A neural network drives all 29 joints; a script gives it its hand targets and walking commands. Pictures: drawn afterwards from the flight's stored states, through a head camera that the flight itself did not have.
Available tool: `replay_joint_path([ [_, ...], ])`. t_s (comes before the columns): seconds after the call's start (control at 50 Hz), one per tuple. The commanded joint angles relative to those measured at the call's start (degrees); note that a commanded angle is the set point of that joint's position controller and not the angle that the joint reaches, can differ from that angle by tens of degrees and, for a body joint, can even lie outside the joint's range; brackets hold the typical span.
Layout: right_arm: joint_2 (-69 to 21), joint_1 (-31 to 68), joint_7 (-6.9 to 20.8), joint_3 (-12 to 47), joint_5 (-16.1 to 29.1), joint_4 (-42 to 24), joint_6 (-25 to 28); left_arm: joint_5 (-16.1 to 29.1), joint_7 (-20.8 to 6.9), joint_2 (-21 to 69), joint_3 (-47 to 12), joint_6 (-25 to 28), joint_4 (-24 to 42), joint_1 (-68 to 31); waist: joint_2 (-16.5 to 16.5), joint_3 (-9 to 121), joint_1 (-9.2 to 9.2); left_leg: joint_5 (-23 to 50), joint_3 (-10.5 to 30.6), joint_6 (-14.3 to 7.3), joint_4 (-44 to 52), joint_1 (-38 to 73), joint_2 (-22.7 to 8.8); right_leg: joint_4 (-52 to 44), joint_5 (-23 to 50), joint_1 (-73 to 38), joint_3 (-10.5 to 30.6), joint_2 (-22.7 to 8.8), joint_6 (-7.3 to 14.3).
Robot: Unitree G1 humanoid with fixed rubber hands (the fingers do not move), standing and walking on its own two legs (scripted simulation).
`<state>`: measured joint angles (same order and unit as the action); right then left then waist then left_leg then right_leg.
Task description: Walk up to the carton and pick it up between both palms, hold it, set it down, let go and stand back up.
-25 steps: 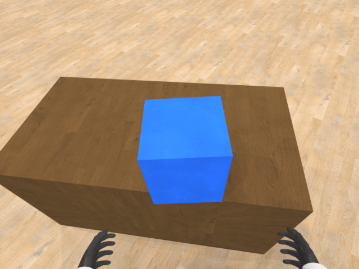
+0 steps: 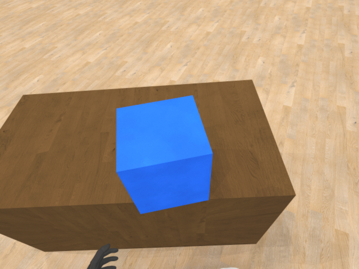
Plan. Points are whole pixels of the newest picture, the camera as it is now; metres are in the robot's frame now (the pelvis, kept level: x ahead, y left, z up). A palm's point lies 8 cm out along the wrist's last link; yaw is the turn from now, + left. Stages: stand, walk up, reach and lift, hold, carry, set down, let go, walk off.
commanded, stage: stand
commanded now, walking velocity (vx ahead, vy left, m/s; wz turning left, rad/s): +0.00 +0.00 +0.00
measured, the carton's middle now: (165, 157) +0.41 +0.06 -0.05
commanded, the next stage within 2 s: none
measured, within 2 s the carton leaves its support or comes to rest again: neither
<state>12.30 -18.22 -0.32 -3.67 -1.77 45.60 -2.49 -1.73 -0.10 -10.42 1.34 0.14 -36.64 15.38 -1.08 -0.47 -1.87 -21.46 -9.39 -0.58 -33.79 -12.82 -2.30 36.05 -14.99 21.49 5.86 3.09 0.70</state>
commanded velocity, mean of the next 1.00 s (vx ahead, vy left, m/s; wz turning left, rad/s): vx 0.00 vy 0.00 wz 0.00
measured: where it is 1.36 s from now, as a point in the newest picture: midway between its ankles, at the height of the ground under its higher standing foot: outside the picture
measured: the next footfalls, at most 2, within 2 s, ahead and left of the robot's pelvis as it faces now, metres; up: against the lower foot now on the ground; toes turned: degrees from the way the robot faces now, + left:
none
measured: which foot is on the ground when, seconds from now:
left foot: down 0.00-1.00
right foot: down 0.00-1.00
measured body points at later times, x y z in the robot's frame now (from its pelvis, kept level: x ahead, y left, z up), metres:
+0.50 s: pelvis +0.03 +0.00 +0.00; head +0.04 -0.01 +0.45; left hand +0.13 +0.24 -0.12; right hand +0.06 -0.26 -0.15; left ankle -0.04 +0.11 -0.73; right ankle +0.04 -0.11 -0.73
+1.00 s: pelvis +0.04 +0.00 +0.00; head +0.06 -0.02 +0.45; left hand +0.12 +0.24 -0.13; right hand +0.04 -0.25 -0.16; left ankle -0.04 +0.11 -0.73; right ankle +0.04 -0.11 -0.73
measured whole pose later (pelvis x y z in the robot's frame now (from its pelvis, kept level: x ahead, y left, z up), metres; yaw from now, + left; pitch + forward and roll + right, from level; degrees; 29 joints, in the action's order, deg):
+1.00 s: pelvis +0.04 +0.00 +0.00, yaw -2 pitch +0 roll +1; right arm 12.3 -17.9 -1.9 -3.4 -0.9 55.9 -3.5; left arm -1.1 3.2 -9.5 1.8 -0.4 -49.1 15.7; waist -1.8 -2.5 -1.6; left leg -25.4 -10.3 0.7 -32.6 -6.2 -3.3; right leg 37.6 -19.8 17.0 6.4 4.5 1.8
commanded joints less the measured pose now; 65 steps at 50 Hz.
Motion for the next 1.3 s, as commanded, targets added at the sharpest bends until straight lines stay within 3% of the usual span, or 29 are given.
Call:
replay_joint_path([
  [0.0, 7.26, -2.22, -0.20, -1.84, 0.31, -3.20, 0.03, 0.08, 0.84, -7.02, 2.11, 1.13, 3.91, 0.91, 6.79, 0.71, 0.43, -0.55, 4.73, -2.73, 6.14, -0.10, -1.97, -9.15, 14.46, -0.44, 7.58, -6.55, 3.89],
  [0.04, 6.78, -3.14, 0.02, -1.80, 0.35, -2.62, -0.28, 0.11, 1.44, -7.50, 2.18, 1.01, 3.51, 1.35, 9.03, 0.97, 0.06, -0.32, 4.51, -2.43, 3.98, 2.61, -0.42, -12.76, 10.06, 2.13, 11.35, -7.74, 4.78],
  [0.1, 6.11, -3.33, 0.08, -1.48, 0.38, -1.97, -0.02, 0.16, 1.92, -6.98, 2.08, 0.94, 2.71, 1.29, 8.67, 0.92, -0.29, 1.63, 5.85, -2.80, 5.33, 5.27, -1.13, -13.71, 8.20, 3.94, 11.22, -6.99, 4.32],
  [0.18, 6.75, -2.07, -0.32, -1.39, 0.44, -1.06, 0.76, 0.44, 1.75, -5.03, 1.72, 1.22, 2.28, 0.88, 1.01, 1.09, 0.35, 6.84, 9.41, -4.33, 11.35, 5.48, -6.45, -5.99, 12.35, 3.00, 4.02, -3.06, 2.18],
  [0.24, 6.87, -0.89, -0.76, -1.34, 0.34, -0.43, 0.90, 0.24, 1.65, -4.56, 1.66, 1.05, 1.22, 2.56, -2.51, 0.34, 1.26, 17.96, 9.55, -6.27, 11.99, 5.31, -9.82, -3.51, 11.88, 1.57, 0.81, -2.58, 1.56],
  [0.28, 7.14, -0.68, -0.98, -1.46, 0.42, 0.04, 0.76, 0.31, 1.69, -4.93, 1.77, 0.94, 0.42, 3.43, -2.26, 0.65, 1.37, 19.35, 7.36, -5.97, 10.75, 5.88, -9.00, -3.70, 14.55, 0.46, 0.97, -3.10, 1.73],
  [0.36, 7.19, -1.50, -1.17, -1.68, 0.68, 1.13, 0.13, 0.45, 1.96, -5.81, 2.02, 0.80, -0.64, 3.09, 0.41, 0.40, 0.71, 13.09, 4.46, -4.36, 8.62, 5.92, -5.86, -4.00, 20.30, -0.56, 2.83, -3.86, 2.46],
  [0.44, 6.85, -2.19, -1.19, -1.67, 0.69, 2.20, -0.37, 0.42, 2.42, -6.22, 2.16, 0.64, -1.68, 3.16, 2.74, -0.31, 0.40, 8.67, 4.11, -3.89, 7.50, 5.84, -4.48, -4.72, 20.55, 0.15, 5.29, -4.57, 3.28],
  [0.54, 6.42, -2.82, -1.16, -1.46, 0.78, 3.49, -0.41, 0.45, 2.82, -6.53, 2.26, 0.60, -3.09, 3.24, 4.88, -0.04, 0.25, 8.41, 4.07, -3.40, 6.26, 7.33, -3.18, -6.52, 20.65, 0.72, 8.32, -5.56, 4.10],
  [0.62, 6.24, -3.31, -1.21, -1.23, 0.81, 4.79, -0.10, 0.59, 3.01, -6.24, 2.25, 0.55, -4.37, 3.13, 3.91, 0.30, 0.30, 11.93, 4.71, -3.60, 7.43, 8.72, -4.06, -5.45, 21.18, 0.35, 7.29, -4.79, 3.73],
  [0.74, 6.67, -3.29, -1.78, -0.97, 0.60, 6.71, 0.32, 0.62, 3.07, -4.98, 2.12, 0.01, -6.44, 3.38, -0.43, -1.43, 0.87, 25.18, 5.99, -5.97, 9.53, 9.49, -9.45, -1.17, 17.77, 0.42, 1.69, -2.83, 2.46],
  [0.78, 6.83, -3.00, -1.92, -0.98, 0.62, 7.16, 0.27, 0.66, 3.05, -5.17, 2.21, -0.08, -7.28, 3.71, -0.75, -1.66, 1.08, 25.10, 4.72, -5.59, 8.86, 9.16, -9.00, -1.56, 19.10, -0.65, 1.74, -3.09, 2.64],
  [0.84, 6.40, -3.35, -1.96, -0.95, 0.67, 7.86, -0.05, 0.69, 3.13, -5.83, 2.42, 0.04, -8.51, 4.05, 0.46, -1.48, 1.09, 19.09, 2.44, -3.83, 6.71, 8.12, -5.88, -2.86, 23.90, -2.81, 3.99, -4.22, 3.70],
  [0.88, 5.85, -3.62, -1.87, -0.87, 0.71, 8.13, -0.40, 0.70, 3.34, -6.61, 2.56, 0.11, -9.31, 4.47, 3.12, -1.13, 1.08, 12.58, 1.77, -2.57, 4.53, 7.28, -3.16, -5.29, 26.35, -3.78, 8.07, -6.06, 5.02],
  [0.92, 4.82, -4.02, -1.68, -0.69, 0.81, 8.37, -0.77, 0.64, 3.61, -7.39, 2.61, 0.08, -10.27, 5.24, 6.51, -0.79, 1.11, 5.58, 2.30, -1.54, 2.37, 7.41, -0.60, -9.73, 24.75, -3.47, 13.95, -8.63, 6.96],
  [0.96, 3.75, -4.17, -1.47, -0.39, 0.92, 8.78, -0.82, 0.54, 3.84, -7.39, 2.43, -0.09, -11.41, 5.21, 8.24, -1.78, 1.05, 2.72, 3.58, -1.26, 3.18, 8.17, 0.36, -12.85, 22.31, -2.06, 16.68, -9.42, 7.92],
  [1.0, 3.24, -5.29, -1.39, -0.15, 0.99, 9.70, -0.43, 0.52, 3.85, -6.62, 2.05, -0.19, -12.26, 3.93, 7.66, -2.41, 0.29, 5.11, 4.61, -1.47, 6.35, 10.79, -0.56, -13.53, 20.50, -0.29, 14.86, -8.17, 6.78],
  [1.04, 3.72, -7.03, -1.60, -0.08, 0.95, 11.09, 0.14, 0.71, 3.66, -5.48, 1.66, -0.08, -12.77, 2.10, 4.82, -2.60, -0.53, 10.45, 5.42, -1.90, 9.55, 12.69, -2.71, -11.56, 20.29, -0.09, 10.39, -5.85, 4.64],
  [1.1, 4.54, -6.64, -2.17, 0.06, 0.70, 12.32, 0.80, 1.17, 3.42, -4.12, 1.51, 0.14, -14.07, 2.36, -0.59, -2.42, 0.32, 26.81, 6.80, -3.82, 11.94, 14.78, -7.90, -5.55, 17.84, -0.60, 2.87, -2.39, 2.54],
  [1.16, 4.94, -5.95, -2.59, 0.22, 0.56, 12.81, 1.07, 1.11, 3.40, -3.50, 1.57, -0.03, -15.55, 3.43, -3.30, -3.03, 0.89, 38.39, 6.59, -5.76, 11.18, 15.56, -11.03, -4.03, 14.12, -0.43, 0.40, -2.46, 2.18],
  [1.22, 4.58, -5.31, -2.79, 0.26, 0.70, 13.18, 1.01, 1.09, 3.35, -3.60, 1.59, -0.19, -17.08, 3.71, -3.68, -3.72, 1.13, 36.17, 4.16, -4.94, 10.29, 13.96, -9.52, -4.28, 18.08, -2.55, 0.30, -2.97, 2.43],
  [1.28, 3.97, -5.71, -2.81, 0.27, 0.75, 13.73, 0.73, 1.04, 3.45, -4.04, 1.64, -0.23, -18.42, 4.03, -1.92, -3.91, 1.26, 29.59, 2.54, -3.55, 9.00, 12.22, -7.07, -4.38, 24.06, -4.71, 1.61, -3.80, 3.08],
])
